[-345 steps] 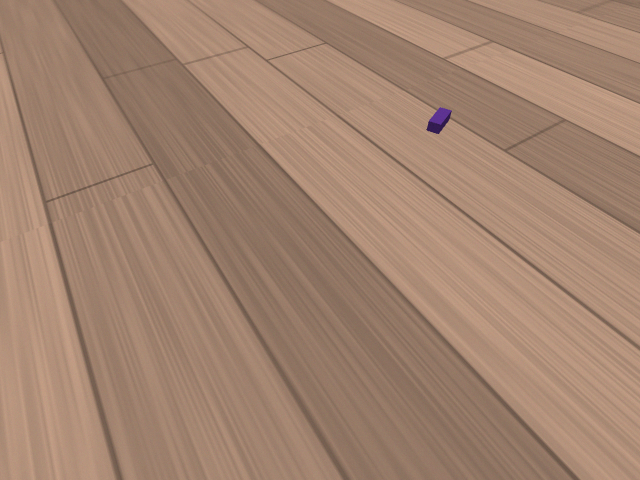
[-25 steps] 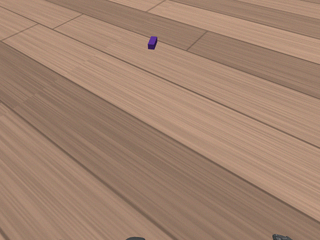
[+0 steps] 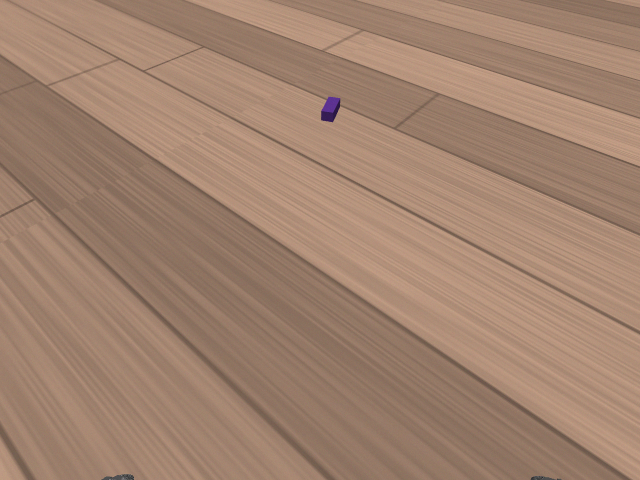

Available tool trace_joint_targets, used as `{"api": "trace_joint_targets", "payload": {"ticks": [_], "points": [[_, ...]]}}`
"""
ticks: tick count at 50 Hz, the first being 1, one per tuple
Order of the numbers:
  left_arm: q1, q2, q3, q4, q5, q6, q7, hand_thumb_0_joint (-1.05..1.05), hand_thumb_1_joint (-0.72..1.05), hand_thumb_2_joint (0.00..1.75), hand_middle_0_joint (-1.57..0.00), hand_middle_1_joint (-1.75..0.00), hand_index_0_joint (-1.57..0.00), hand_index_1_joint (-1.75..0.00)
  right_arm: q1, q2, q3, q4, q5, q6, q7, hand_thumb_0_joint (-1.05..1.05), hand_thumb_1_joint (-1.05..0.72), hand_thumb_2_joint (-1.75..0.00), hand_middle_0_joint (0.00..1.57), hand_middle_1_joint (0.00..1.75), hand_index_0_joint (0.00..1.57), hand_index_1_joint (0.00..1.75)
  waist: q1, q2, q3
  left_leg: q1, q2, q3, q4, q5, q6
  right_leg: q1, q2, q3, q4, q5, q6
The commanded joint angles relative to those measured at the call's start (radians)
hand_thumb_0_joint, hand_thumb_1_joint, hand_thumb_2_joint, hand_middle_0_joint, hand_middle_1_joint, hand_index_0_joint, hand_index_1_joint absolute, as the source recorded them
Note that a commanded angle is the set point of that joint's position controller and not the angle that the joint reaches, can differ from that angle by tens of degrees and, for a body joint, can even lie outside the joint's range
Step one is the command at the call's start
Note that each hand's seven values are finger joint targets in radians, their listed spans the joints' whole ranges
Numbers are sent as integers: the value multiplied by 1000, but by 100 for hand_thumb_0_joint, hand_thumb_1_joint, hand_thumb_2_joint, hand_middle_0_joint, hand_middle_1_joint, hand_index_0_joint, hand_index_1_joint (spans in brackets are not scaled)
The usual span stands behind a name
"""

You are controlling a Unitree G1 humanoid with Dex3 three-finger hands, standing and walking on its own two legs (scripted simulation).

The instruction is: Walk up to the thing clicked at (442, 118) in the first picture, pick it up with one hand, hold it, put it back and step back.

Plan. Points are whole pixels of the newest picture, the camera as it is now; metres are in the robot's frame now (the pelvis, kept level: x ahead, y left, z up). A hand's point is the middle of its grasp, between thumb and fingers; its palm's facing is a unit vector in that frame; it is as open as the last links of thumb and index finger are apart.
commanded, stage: walk up
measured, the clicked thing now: (330, 109) +2.17 -0.01 -0.74
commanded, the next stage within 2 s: stand in 0.10 s
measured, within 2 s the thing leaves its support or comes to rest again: neither
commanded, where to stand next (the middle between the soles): +0.05 -0.02 m, yaw +0 degrees
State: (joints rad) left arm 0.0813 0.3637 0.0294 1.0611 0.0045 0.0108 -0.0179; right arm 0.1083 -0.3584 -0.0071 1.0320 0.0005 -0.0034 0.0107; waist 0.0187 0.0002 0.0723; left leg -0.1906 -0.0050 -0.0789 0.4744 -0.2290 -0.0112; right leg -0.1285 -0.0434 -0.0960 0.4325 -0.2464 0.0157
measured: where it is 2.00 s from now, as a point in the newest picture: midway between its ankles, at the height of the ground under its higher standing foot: outside the picture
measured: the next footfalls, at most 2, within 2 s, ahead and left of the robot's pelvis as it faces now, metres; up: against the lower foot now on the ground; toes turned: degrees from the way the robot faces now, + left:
none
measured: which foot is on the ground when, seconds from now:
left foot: down 0.00-1.00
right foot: down 0.00-1.00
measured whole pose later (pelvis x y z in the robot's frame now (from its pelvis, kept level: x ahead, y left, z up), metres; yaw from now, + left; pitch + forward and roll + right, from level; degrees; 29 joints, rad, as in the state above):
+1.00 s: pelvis +0.00 -0.01 +0.01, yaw -2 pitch -2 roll +0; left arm 0.10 0.35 0.00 1.14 0.01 -0.01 -0.01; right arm 0.11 -0.36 0.01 1.13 0.00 0.00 0.01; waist 0.00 0.01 0.05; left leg -0.14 0.02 -0.06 0.34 -0.17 -0.03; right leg -0.10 -0.02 -0.07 0.33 -0.19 0.00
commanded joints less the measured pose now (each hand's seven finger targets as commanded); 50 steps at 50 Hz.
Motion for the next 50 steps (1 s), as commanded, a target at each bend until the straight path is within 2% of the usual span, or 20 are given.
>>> {"api": "trace_joint_targets", "payload": {"ticks": [1,4,5,6,7,10,11,12,15,19,25,26,28,29,32,35,42,47,50], "points": [[-50,211,54,-54,2,-27,11,0,90,90,-20,-30,-20,-30,-49,-219,-42,-52,-8,-28,-15,0,-90,-90,20,30,20,30,5,23,-82,-41,94,-97,-108,146,51,51,-94,98,-110,2,-56],[-65,212,56,-48,7,-26,9,0,90,90,-20,-30,-20,-30,-43,-219,-44,-45,-9,-27,-16,0,-90,-90,20,30,20,30,-4,10,-80,-71,88,-99,-113,114,51,64,-96,98,-123,-12,-55],[-35,192,37,-20,11,-28,10,0,90,90,-20,-30,-20,-30,-54,-201,-35,-34,-15,-30,-17,0,-90,-90,20,30,20,30,-3,37,-95,-16,114,-99,-156,114,41,53,-97,116,-133,3,-44],[-25,187,34,-14,9,-31,10,0,90,90,-20,-30,-20,-30,-65,-212,-37,-32,-15,-32,-17,0,-90,-90,20,30,20,30,4,51,-91,-12,115,-107,-158,123,39,57,-94,111,-140,21,-38],[-34,195,34,-10,10,-35,12,0,90,90,-20,-30,-20,-30,-64,-217,-39,-26,-16,-31,-17,0,-90,-90,20,30,20,30,-2,47,-86,-29,107,-99,-157,115,36,70,-96,113,-149,29,-34],[-32,209,31,4,9,-42,13,0,90,90,-20,-30,-20,-30,-54,-213,-37,-6,-12,-31,-16,0,-90,-90,20,30,20,30,-6,29,-84,-7,112,-93,-165,153,33,78,-101,119,-154,66,-31],[-32,208,29,8,8,-43,13,0,90,90,-20,-30,-20,-30,-48,-210,-35,-2,-12,-30,-15,0,-90,-90,20,30,20,30,-13,26,-79,-12,107,-87,-173,124,30,67,-100,122,-164,48,-31],[-28,208,28,11,11,-43,15,0,90,90,-20,-30,-20,-30,-60,-212,-38,-1,-11,-28,-16,0,-90,-90,20,30,20,30,-7,20,-82,1,110,-88,-169,118,33,60,-100,119,-168,43,-32],[-28,208,22,18,9,-46,16,0,90,90,-20,-30,-20,-30,-46,-208,-34,11,-9,-29,-14,0,-90,-90,20,30,20,30,-13,10,-86,9,112,-82,-177,150,30,66,-102,123,-169,68,-32],[-13,211,20,30,10,-43,17,0,90,90,-20,-30,-20,-30,-45,-206,-31,22,-10,-27,-15,0,-90,-90,20,30,20,30,-15,7,-74,8,113,-80,-191,106,29,51,-97,121,-168,46,-31],[-2,208,16,29,7,-44,19,0,90,90,-20,-30,-20,-30,-44,-209,-30,31,-11,-27,-15,0,-90,-90,20,30,20,30,-8,9,-88,22,114,-70,-180,160,27,56,-104,127,-170,75,-34],[-7,207,17,27,7,-43,19,0,90,90,-20,-30,-20,-30,-34,-208,-28,32,-10,-27,-16,0,-90,-90,20,30,20,30,-14,9,-90,8,115,-67,-180,176,29,72,-103,127,-165,102,-33],[6,206,16,29,6,-44,21,0,90,90,-20,-30,-20,-30,-52,-207,-27,30,-9,-28,-16,0,-90,-90,20,30,20,30,-4,3,-102,36,117,-65,-169,206,30,65,-106,126,-165,122,-32],[0,205,15,29,6,-45,20,0,90,90,-20,-30,-20,-30,-39,-208,-26,34,-8,-27,-17,0,-90,-90,20,30,20,30,-13,-1,-97,29,116,-65,-172,209,28,66,-103,124,-165,131,-29],[0,204,15,31,6,-43,21,0,90,90,-20,-30,-20,-30,-38,-210,-24,37,-9,-24,-16,0,-90,-90,20,30,20,30,-11,1,-80,27,113,-63,-179,167,25,46,-102,126,-176,83,-31],[-7,206,16,25,6,-42,21,0,90,90,-20,-30,-20,-30,-29,-208,-22,40,-8,-23,-16,0,-90,-90,20,30,20,30,-16,0,-74,16,113,-62,-181,156,25,54,-104,132,-181,89,-32],[-7,212,19,18,5,-44,22,0,90,90,-20,-30,-20,-30,-34,-209,-18,34,-9,-26,-18,0,-90,-90,20,30,20,30,-11,0,-97,37,123,-57,-176,227,23,66,-103,124,-162,150,-29],[-12,205,16,20,6,-40,19,0,90,90,-20,-30,-20,-30,-29,-210,-15,40,-9,-23,-18,0,-90,-90,20,30,20,30,-16,9,-69,8,119,-58,-196,153,20,58,-97,126,-173,88,-28],[-3,208,17,19,7,-39,20,0,90,90,-20,-30,-20,-30,-42,-212,-17,33,-9,-24,-18,0,-90,-90,20,30,20,30,-8,14,-92,29,119,-56,-185,185,20,58,-101,125,-172,105,-31]]}}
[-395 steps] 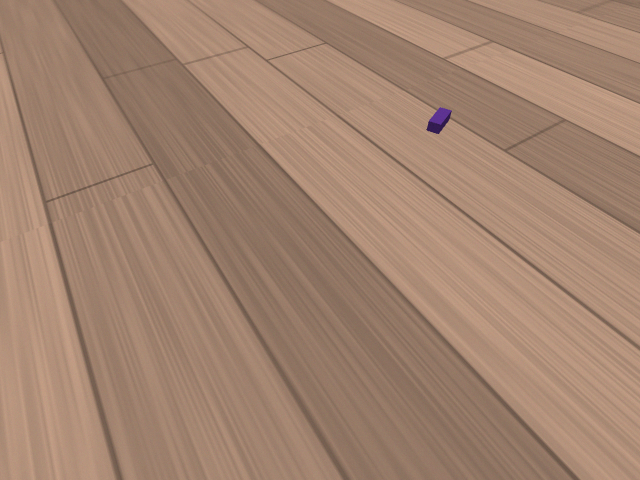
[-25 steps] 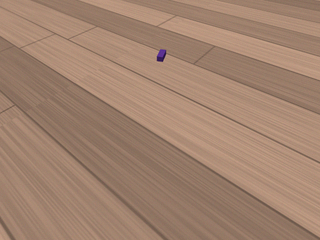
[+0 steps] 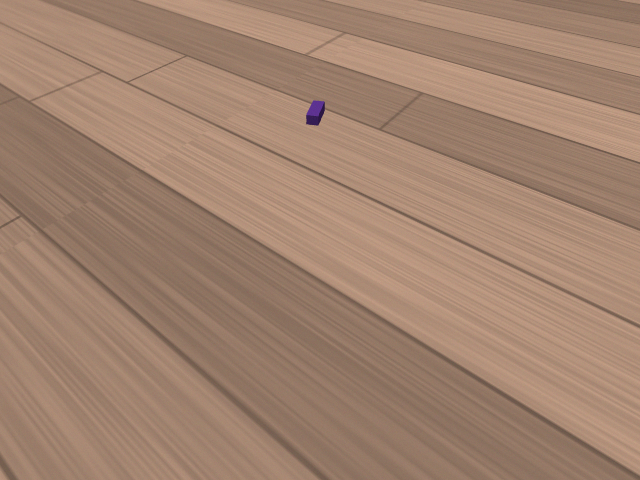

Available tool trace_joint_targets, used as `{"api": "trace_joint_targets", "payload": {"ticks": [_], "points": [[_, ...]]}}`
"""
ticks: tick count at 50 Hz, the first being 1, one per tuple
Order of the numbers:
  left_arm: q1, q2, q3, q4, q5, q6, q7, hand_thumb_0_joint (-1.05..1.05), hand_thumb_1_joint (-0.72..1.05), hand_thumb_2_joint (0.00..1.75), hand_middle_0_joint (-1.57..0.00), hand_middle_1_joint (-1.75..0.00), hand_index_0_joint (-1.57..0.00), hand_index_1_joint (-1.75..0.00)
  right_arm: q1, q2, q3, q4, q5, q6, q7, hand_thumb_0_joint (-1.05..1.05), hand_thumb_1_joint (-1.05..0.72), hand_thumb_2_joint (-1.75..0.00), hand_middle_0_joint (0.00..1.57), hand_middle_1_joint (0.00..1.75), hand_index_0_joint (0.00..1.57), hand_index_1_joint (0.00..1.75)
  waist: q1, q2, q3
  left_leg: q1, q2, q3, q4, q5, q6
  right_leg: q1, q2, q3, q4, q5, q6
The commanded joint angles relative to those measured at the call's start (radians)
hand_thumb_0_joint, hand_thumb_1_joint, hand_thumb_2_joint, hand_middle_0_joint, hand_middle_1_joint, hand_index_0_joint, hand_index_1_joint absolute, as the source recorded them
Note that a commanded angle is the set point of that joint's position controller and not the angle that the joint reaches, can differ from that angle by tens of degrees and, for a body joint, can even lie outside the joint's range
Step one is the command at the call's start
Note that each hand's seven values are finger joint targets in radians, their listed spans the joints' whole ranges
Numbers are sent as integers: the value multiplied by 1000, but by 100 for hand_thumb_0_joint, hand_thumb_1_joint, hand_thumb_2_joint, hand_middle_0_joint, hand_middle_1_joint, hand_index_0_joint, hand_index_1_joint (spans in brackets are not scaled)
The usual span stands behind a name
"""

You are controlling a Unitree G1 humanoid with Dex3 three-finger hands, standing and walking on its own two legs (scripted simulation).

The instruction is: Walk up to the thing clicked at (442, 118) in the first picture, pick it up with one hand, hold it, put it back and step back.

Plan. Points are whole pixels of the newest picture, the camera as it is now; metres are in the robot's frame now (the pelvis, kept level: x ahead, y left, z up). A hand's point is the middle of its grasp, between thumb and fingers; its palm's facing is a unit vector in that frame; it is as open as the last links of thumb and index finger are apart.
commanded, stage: stand
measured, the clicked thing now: (315, 112) +2.17 +0.07 -0.75
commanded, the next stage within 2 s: none
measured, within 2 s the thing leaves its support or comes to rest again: neither
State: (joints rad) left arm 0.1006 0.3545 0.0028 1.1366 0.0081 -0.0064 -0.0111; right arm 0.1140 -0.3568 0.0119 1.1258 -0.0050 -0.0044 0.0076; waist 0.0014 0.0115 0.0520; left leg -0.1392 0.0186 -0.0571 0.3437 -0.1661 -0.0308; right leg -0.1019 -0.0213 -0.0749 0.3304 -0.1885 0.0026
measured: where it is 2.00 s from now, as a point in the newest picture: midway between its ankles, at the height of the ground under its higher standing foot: outside the picture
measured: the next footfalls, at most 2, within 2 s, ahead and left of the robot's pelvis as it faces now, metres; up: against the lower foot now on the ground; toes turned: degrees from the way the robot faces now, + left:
none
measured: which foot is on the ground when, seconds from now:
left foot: down 0.00-1.00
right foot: down 0.00-1.00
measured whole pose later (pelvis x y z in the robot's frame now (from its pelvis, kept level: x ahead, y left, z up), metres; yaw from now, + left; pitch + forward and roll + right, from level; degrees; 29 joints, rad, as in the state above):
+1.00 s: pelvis +0.01 -0.01 +0.00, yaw +0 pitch -2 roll +0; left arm 0.11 0.35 0.01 1.13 0.01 -0.01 -0.01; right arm 0.12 -0.36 0.01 1.12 -0.01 0.00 0.00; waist 0.00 0.01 0.05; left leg -0.13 0.03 -0.06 0.33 -0.18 -0.04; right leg -0.09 -0.01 -0.07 0.32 -0.20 -0.01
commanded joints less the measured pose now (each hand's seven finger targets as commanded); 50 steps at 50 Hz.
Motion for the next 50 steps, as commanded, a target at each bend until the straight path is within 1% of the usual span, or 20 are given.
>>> {"api": "trace_joint_targets", "payload": {"ticks": [1,6,10,13,15,19,21,22,23,24,25,26,27,28,31,36,39,42,45,50], "points": [[-29,217,44,-58,3,-23,12,0,90,90,-20,-30,-20,-30,-42,-213,-35,-58,-3,-24,-16,0,-90,-90,20,30,20,30,5,-4,-70,-23,96,-77,-56,120,39,28,-122,107,-70,51,-18],[-28,213,42,-58,2,-24,12,0,90,90,-20,-30,-20,-30,-36,-213,-33,-55,-2,-24,-16,0,-90,-90,20,30,20,30,3,-8,-74,-18,101,-77,-51,137,42,41,-123,107,-66,76,-18],[-26,213,43,-57,2,-20,13,0,90,90,-20,-30,-20,-30,-52,-215,-35,-57,-4,-23,-17,0,-90,-90,20,30,20,30,9,2,-69,-11,96,-76,-52,118,40,20,-120,107,-71,48,-20],[-32,218,44,-58,1,-22,12,0,90,90,-20,-30,-20,-30,-28,-209,-31,-50,-2,-23,-17,0,-90,-90,20,30,20,30,-2,-9,-69,-19,95,-72,-54,132,39,34,-123,112,-69,83,-19],[-24,216,45,-56,1,-20,13,0,90,90,-20,-30,-20,-30,-39,-210,-32,-52,-4,-23,-17,0,-90,-90,20,30,20,30,6,-4,-67,-12,98,-75,-55,126,39,30,-121,108,-65,62,-20],[-19,210,42,-55,2,-21,13,0,90,90,-20,-30,-20,-30,-45,-212,-32,-53,-2,-22,-17,0,-90,-90,20,30,20,30,7,-4,-64,-5,96,-73,-49,122,38,19,-120,109,-72,64,-19],[-29,217,45,-59,3,-20,15,0,90,90,-20,-30,-20,-30,-30,-208,-31,-55,-4,-21,-18,0,-90,-90,20,30,20,30,1,-15,-76,-12,98,-70,-48,147,38,32,-124,109,-63,89,-22],[-17,215,43,-57,1,-21,15,0,90,90,-20,-30,-20,-30,-36,-210,-32,-54,-3,-21,-17,0,-90,-90,20,30,20,30,7,-9,-72,0,96,-72,-50,142,35,20,-121,107,-68,78,-20],[-20,214,43,-57,-1,-22,14,0,90,90,-20,-30,-20,-30,-37,-211,-31,-54,-3,-22,-17,0,-90,-90,20,30,20,30,4,-8,-71,-4,97,-71,-49,141,37,25,-122,112,-70,80,-20],[-23,215,44,-60,2,-22,14,0,90,90,-20,-30,-20,-30,-28,-211,-32,-54,-5,-22,-19,0,-90,-90,20,30,20,30,2,-11,-86,-8,102,-69,-43,159,40,46,-124,110,-60,106,-21],[-22,213,43,-59,1,-21,14,0,90,90,-20,-30,-20,-30,-33,-210,-30,-53,-4,-24,-19,0,-90,-90,20,30,20,30,4,-5,-78,-6,100,-69,-46,169,35,37,-123,109,-59,116,-20],[-17,210,42,-58,2,-20,14,0,90,90,-20,-30,-20,-30,-38,-214,-30,-54,-3,-24,-19,0,-90,-90,20,30,20,30,7,6,-78,-4,100,-69,-49,162,36,37,-121,106,-61,104,-18],[-23,215,44,-58,2,-20,14,0,90,90,-20,-30,-20,-30,-29,-212,-29,-52,-4,-25,-21,0,-90,-90,20,30,20,30,3,-2,-85,-7,105,-70,-50,180,39,54,-124,110,-55,126,-19],[-14,216,46,-60,3,-20,15,0,90,90,-20,-30,-20,-30,-37,-211,-30,-56,-5,-24,-20,0,-90,-90,20,30,20,30,10,-5,-100,7,106,-67,-39,194,41,52,-124,105,-50,145,-19],[-20,219,45,-58,0,-20,15,0,90,90,-20,-30,-20,-30,-33,-209,-29,-53,-2,-23,-21,0,-90,-90,20,30,20,30,5,-16,-89,18,105,-68,-46,199,37,39,-122,107,-53,136,-19],[-13,213,44,-59,1,-21,17,0,90,90,-20,-30,-20,-30,-43,-208,-31,-61,-4,-21,-22,0,-90,-90,20,30,20,30,10,-16,-94,19,103,-60,-32,212,41,48,-124,102,-54,177,-18],[-25,217,45,-61,1,-23,18,0,90,90,-20,-30,-20,-30,-34,-206,-31,-60,-1,-20,-21,0,-90,-90,20,30,20,30,1,-24,-77,15,100,-62,-37,192,38,42,-123,106,-64,165,-17],[-31,216,45,-62,1,-23,18,0,90,90,-20,-30,-20,-30,-30,-207,-32,-58,-3,-17,-19,0,-90,-90,20,30,20,30,-1,-15,-55,-6,97,-61,-49,126,38,30,-122,114,-82,97,-19],[-20,214,47,-60,4,-21,16,0,90,90,-20,-30,-20,-30,-37,-209,-33,-60,-4,-16,-18,0,-90,-90,20,30,20,30,5,-3,-51,-9,97,-63,-59,94,38,21,-118,111,-83,58,-19],[-28,218,49,-64,4,-22,16,0,90,90,-20,-30,-20,-30,-29,-205,-33,-61,-6,-20,-19,0,-90,-90,20,30,20,30,4,-10,-69,-5,102,-65,-55,134,38,40,-121,111,-71,92,-20]]}}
